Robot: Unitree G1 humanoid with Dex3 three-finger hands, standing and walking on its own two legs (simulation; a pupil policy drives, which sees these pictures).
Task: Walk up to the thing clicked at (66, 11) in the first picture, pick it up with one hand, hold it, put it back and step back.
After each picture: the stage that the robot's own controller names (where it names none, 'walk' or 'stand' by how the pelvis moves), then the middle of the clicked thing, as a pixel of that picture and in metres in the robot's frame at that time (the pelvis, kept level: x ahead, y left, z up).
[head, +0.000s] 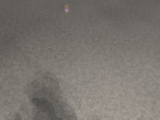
stand; (66, 9) +2.26 +0.27 -0.72
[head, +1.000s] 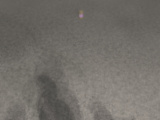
walk; (81, 14) +2.12 +0.17 -0.71
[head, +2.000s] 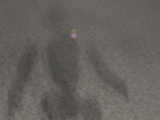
walk; (73, 34) +1.48 +0.18 -0.69
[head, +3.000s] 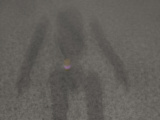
walk; (67, 64) +0.99 +0.18 -0.70
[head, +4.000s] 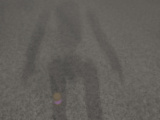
walk; (57, 99) +0.64 +0.20 -0.69
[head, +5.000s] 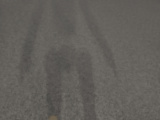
stand; out of the picture +0.46 +0.16 -0.71
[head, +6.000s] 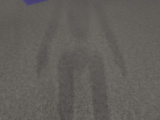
stand; out of the picture +0.40 +0.17 -0.72
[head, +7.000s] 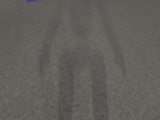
stand; out of the picture +0.40 +0.18 -0.72
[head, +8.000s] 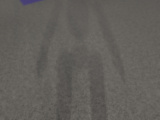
stand; out of the picture +0.40 +0.19 -0.73
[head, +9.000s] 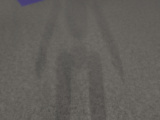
stand; out of the picture +0.38 +0.20 -0.73
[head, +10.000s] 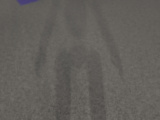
go down; out of the picture +0.37 +0.20 -0.73
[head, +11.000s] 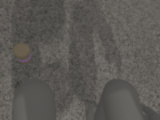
go down; (23, 54) +0.46 +0.23 -0.31
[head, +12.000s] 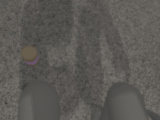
close in; (30, 56) +0.46 +0.23 -0.30
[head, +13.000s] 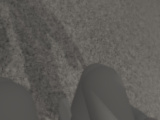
close in; out of the picture +0.44 +0.28 -0.22
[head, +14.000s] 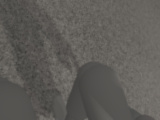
close; out of the picture +0.44 +0.29 -0.22
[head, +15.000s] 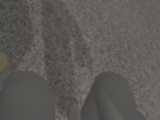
lift; out of the picture +0.36 +0.25 -0.17
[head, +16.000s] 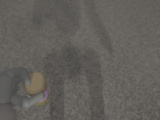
lift; (37, 89) +0.32 +0.17 +0.01
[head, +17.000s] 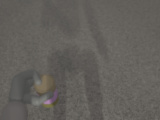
hold; (47, 91) +0.33 +0.14 +0.00
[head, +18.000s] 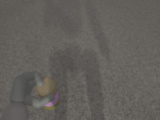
hold; (48, 94) +0.33 +0.14 -0.01
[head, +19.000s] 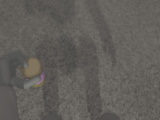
crouch; (34, 73) +0.39 +0.17 -0.07
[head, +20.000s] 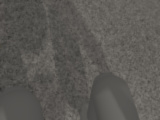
lower; out of the picture +0.48 +0.26 -0.12
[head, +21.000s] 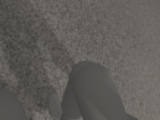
lower; out of the picture +0.44 +0.28 -0.23
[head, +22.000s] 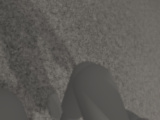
lower; out of the picture +0.44 +0.29 -0.23
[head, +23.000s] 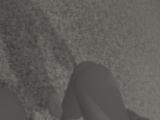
lower; out of the picture +0.44 +0.29 -0.23
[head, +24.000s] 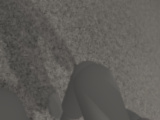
lower; out of the picture +0.44 +0.29 -0.23
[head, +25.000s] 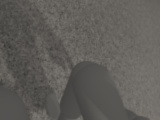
open; out of the picture +0.43 +0.28 -0.24
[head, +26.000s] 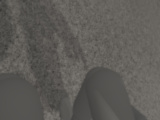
stand; out of the picture +0.44 +0.26 -0.24
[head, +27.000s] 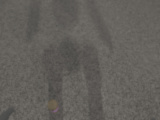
stand; (53, 106) +0.41 +0.17 -0.58
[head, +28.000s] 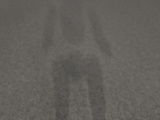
stand; out of the picture +0.41 +0.17 -0.66
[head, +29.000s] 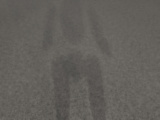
stand; out of the picture +0.40 +0.17 -0.67
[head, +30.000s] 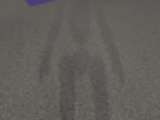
stand; out of the picture +0.42 +0.15 -0.72
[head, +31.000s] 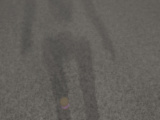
walk; (64, 103) +0.48 +0.13 -0.70
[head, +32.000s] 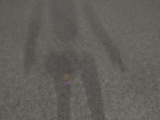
walk; (67, 80) +0.75 +0.20 -0.70
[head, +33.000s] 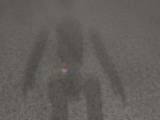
stand; (64, 68) +1.03 +0.20 -0.71
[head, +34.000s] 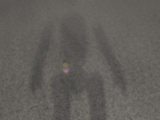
stand; (66, 68) +1.02 +0.20 -0.72
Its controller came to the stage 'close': yes
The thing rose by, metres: 0.70
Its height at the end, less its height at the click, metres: +0.00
